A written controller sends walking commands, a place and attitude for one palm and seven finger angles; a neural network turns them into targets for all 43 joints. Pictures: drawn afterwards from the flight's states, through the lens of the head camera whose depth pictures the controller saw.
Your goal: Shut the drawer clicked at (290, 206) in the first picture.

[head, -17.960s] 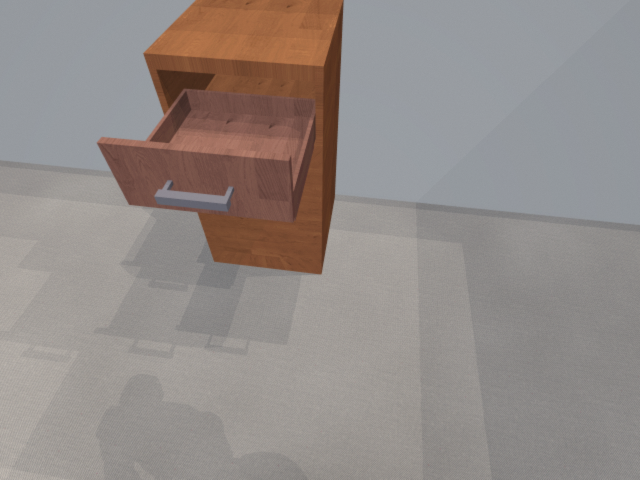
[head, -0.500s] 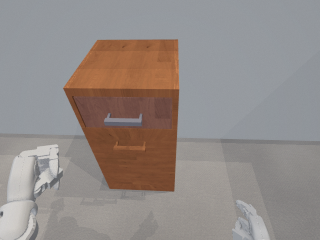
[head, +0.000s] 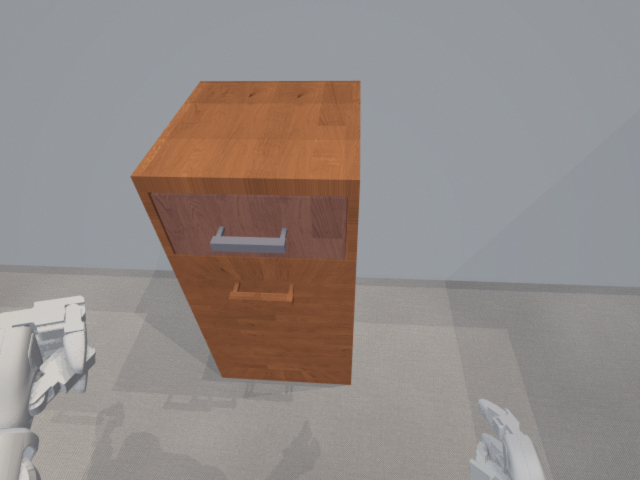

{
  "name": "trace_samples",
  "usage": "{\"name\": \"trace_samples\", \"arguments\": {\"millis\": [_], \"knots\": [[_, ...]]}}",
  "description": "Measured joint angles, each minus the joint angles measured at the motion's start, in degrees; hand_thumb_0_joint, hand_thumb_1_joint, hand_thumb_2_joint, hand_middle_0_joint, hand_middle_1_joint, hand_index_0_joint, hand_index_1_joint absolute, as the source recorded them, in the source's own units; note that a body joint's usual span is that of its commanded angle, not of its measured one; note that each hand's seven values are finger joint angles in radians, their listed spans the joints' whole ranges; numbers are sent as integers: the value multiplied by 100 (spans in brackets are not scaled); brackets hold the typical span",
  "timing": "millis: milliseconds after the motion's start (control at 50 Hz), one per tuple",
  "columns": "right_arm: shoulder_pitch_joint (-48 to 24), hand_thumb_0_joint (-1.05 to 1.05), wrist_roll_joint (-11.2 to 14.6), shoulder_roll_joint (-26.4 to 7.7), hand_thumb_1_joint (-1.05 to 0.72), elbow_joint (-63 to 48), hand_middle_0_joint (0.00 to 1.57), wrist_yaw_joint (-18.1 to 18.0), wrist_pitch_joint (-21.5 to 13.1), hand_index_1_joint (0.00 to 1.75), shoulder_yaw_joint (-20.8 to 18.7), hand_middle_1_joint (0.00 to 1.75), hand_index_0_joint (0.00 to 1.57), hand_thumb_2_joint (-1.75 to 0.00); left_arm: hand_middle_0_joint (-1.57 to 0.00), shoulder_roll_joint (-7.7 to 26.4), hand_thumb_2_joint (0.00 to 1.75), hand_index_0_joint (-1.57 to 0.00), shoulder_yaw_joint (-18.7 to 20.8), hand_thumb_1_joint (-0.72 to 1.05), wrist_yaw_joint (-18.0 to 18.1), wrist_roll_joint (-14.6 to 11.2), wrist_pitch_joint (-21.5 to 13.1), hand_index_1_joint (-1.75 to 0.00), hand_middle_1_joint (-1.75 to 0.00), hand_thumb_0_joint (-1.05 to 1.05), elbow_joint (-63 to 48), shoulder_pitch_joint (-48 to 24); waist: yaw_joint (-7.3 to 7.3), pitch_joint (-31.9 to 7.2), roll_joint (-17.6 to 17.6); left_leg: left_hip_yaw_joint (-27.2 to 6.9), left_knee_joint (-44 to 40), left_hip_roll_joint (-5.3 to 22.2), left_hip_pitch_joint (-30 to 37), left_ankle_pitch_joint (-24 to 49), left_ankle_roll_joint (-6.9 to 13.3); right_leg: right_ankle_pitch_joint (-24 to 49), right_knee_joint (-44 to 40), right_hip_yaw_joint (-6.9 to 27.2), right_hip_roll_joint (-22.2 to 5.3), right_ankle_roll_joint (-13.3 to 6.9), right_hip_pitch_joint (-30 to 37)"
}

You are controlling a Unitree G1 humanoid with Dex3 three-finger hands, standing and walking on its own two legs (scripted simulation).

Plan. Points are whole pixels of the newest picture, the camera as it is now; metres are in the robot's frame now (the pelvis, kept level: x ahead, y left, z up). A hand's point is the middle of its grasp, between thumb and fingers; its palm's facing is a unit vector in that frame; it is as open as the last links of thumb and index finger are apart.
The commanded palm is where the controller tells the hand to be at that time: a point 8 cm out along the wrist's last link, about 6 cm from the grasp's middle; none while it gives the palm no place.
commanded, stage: step back with the hand held close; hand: left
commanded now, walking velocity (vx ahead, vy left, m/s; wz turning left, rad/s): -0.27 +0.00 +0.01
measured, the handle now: (250, 237) +0.57 +0.22 -0.07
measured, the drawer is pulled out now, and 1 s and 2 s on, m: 0.00 0.00 0.00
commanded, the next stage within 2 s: stop stepping back and stand still in 1.18 s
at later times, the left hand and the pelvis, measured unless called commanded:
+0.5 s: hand (31, 401) +0.14 +0.26 +0.16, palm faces +0.32 -0.80 -0.51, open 3.3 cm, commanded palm +0.08 +0.30 +0.18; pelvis -0.06 +0.03 +0.00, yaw -1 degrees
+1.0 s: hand out of the picture +0.06 +0.28 +0.16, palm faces +0.38 -0.80 -0.47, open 3.3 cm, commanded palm -0.02 +0.32 +0.18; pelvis -0.14 +0.04 -0.02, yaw +3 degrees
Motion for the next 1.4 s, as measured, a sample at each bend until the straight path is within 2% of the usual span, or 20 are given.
{"name": "trace_samples", "arguments": {"millis": [100, 220, 300, 420, 520, 660, 760, 860, 920, 960, 1020, 1060, 1120, 1200, 1240, 1260, 1280, 1320, 1360, 1400], "knots": [[-159, 2, -32, -39, -90, -82, 20, 83, 259, 30, -114, 30, 21, -90, -140, 150, 90, -140, 382, 89, 12, 80, -404, -160, -160, 2, 28, -16, -196, 72, 2, 58, -7, 16, -211, 52, 22, 105, -40, 58, 9, 37, -221], [-218, 2, -11, -93, -90, -221, 20, 94, 549, 30, -276, 30, 21, -90, -140, 182, 90, -140, 287, 90, -49, 94, -376, -160, -160, 2, -42, 347, -353, 229, -87, 179, -132, -58, -443, 228, 103, 199, 44, 166, -77, 122, -576], [-148, 2, 3, -71, -90, -297, 20, 44, 636, 30, -295, 30, 20, -90, -140, 348, 90, -140, 289, 89, -18, 95, -351, -160, -160, 2, -381, 602, -346, 304, -220, 189, -82, -80, -624, 297, 135, 241, 145, 168, -104, 152, -777], [-133, 2, -12, 2, -90, -338, 20, 5, 578, 30, -274, 30, 20, -90, -140, 540, 89, -140, 508, 89, 109, 91, -454, -160, -160, 2, -744, 670, -287, 318, -287, 156, 62, -100, -878, 404, 177, 324, 306, 124, -128, 185, -1021], [-198, 2, -12, 72, -90, -363, 20, 10, 453, 30, -230, 30, 20, -90, -140, 454, 90, -140, 577, 89, 169, 127, -563, -160, -160, 2, -647, 608, -284, 283, -226, 135, 194, -107, -1083, 508, 213, 406, 469, 93, -140, 201, -1227], [-112, 1, -51, 93, -90, -388, 20, 0, 246, 30, -167, 30, 21, -90, -140, 249, 90, -140, 462, 89, 196, 272, -638, -160, -160, 2, -546, 507, -294, 294, -127, 23, 498, -78, -1423, 504, 239, 455, 683, 66, -48, 227, -1481], [20, 2, -94, 94, -90, -308, 20, -3, 183, 30, -163, 30, 21, -90, -140, 286, 90, -140, 478, 89, 220, 308, -724, -160, -160, 2, -762, 439, -326, 334, -210, -69, 612, -93, -1626, 310, 202, 590, 661, 106, 39, 149, -1580], [-10, 2, -98, 25, -90, -115, 20, 42, 228, 30, -269, 30, 21, -90, -141, 347, 90, -141, 532, 89, 315, 243, -885, -160, -160, 2, -939, 459, -345, 349, -238, -156, 913, -100, -1845, -118, 69, 734, 631, 79, 71, 131, -1667], [-46, 2, -80, -11, -90, -29, 20, 33, 279, 30, -341, 30, 21, -90, -141, 376, 90, -141, 527, 89, 353, 230, -928, -160, -160, 2, -929, 382, -406, 367, -279, -152, 886, -125, -1877, 91, 95, 774, 678, 98, 53, 185, -1726], [-67, 2, -75, -13, -90, -28, 20, 0, 275, 30, -353, 30, 21, -90, -141, 428, 90, -141, 570, 89, 355, 246, -932, -160, -160, 2, -888, 322, -445, 387, -282, -118, 744, -93, -1888, 528, 236, 416, 886, 140, 95, 229, -1857], [-48, 2, -126, 71, -90, -68, 20, -26, 151, 30, -390, 30, 21, -90, -141, 584, 90, -141, 698, 89, 296, 370, -882, -160, -160, 2, -798, 147, -536, 408, -178, -162, 481, 22, -1968, 1064, 380, -215, 2476, 324, 389, 272, -2153], [-4, 2, -151, 174, -90, -50, 20, 32, 65, 30, -387, 30, 20, -90, -141, 707, 90, -141, 800, 89, 274, 374, -876, -160, -160, 2, -850, 98, -559, 337, -164, -144, 255, 125, -2057, 1271, 392, -474, 3281, 339, 516, 262, -2081], [6, 2, -164, 315, -90, -7, 20, 160, 5, 30, -329, 30, 21, -90, -141, 797, 90, -141, 940, 89, 294, 238, -900, -160, -160, 2, -1084, 311, -471, 112, -267, -11, -142, 229, -2214, 1506, 313, -977, 3236, 206, 449, 172, -1556], [-180, 2, -233, 423, -90, 44, 20, 231, -150, 30, -229, 30, 21, -90, -140, 756, 90, -140, 974, 89, 257, 57, -998, -160, -160, 2, -1299, 648, -255, -102, -393, 216, -706, 290, -2420, 2148, 204, -1476, 1469, -4, 275, 5, -542], [-382, 1, -268, 470, -90, 47, 20, 257, -201, 30, -184, 30, 21, -90, -141, 788, 90, -140, 1017, 89, 226, 44, -1093, -160, -160, 2, -1336, 662, -93, -60, -574, 454, -659, 267, -2617, 2210, 112, -1151, 208, 83, 83, -85, -84], [-512, 1, -268, 449, -90, 90, 20, 261, -203, 30, -171, 30, 21, -90, -141, 736, 90, -140, 968, 89, 199, 81, -1156, -160, -160, 2, -1316, 593, -14, 22, -555, 495, -377, 309, -2776, 1992, 41, -909, -23, 156, 48, -101, -52], [-592, 1, -258, 407, -90, 201, 20, 244, -166, 30, -176, 30, 21, -90, -141, 623, 90, -141, 815, 89, 157, 119, -1188, -160, -160, 2, -1247, 484, -7, 127, -394, 363, -37, 355, -2832, 1493, -11, -858, 55, 154, 136, -26, -30], [-513, 1, -218, 419, -90, 376, 20, 183, -90, 30, -144, 30, 21, -90, -141, 578, 90, -141, 654, 89, 110, 155, -1203, -160, -160, 2, -1160, 384, -32, 176, -367, 314, 420, 283, -2663, 849, -67, -898, 166, 203, 109, 139, 105], [-291, 1, -149, 433, -90, 358, 20, 152, -17, 30, -95, 30, 21, -90, -141, 569, 90, -141, 665, 89, 62, 136, -1111, -160, -160, 2, -1172, 422, -71, 65, -452, 358, 322, 203, -2163, 1496, 83, -1001, 543, 225, 8, 249, 60], [-212, 2, -102, 424, -90, 274, 20, 115, -11, 30, -108, 30, 21, -90, -141, 564, 90, -141, 689, 89, 41, 95, -949, -160, -160, 2, -1048, 267, -227, 110, -493, 413, 199, 140, -1956, 1506, 305, -1067, 1379, 223, -50, 280, -259]]}}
